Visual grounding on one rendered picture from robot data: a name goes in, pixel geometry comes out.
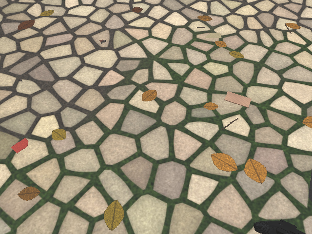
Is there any robot right hand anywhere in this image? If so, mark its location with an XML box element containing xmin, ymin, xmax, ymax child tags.
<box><xmin>253</xmin><ymin>219</ymin><xmax>305</xmax><ymax>234</ymax></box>

